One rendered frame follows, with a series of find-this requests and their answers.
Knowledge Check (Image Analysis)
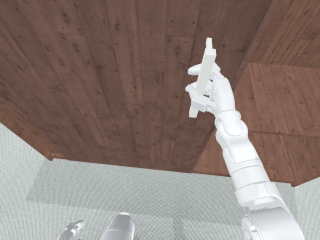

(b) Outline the robot right forearm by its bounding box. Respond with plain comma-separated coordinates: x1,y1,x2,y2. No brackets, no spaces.
214,110,305,240

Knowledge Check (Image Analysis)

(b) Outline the wardrobe door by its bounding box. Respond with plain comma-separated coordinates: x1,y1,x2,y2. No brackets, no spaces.
0,0,281,174
0,97,61,154

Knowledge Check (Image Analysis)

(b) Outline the robot left hand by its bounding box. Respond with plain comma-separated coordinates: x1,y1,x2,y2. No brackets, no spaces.
57,219,85,240

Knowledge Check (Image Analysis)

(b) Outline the robot left thigh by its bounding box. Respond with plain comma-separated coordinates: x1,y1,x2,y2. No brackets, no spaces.
100,214,136,240

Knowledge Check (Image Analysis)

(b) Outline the robot right upper arm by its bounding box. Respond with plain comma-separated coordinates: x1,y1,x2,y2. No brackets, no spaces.
241,207,303,240

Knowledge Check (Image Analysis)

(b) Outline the handle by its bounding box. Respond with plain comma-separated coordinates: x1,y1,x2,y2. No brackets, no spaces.
189,37,216,118

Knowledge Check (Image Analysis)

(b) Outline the robot right hand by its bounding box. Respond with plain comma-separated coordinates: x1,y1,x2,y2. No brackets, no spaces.
185,62,236,118

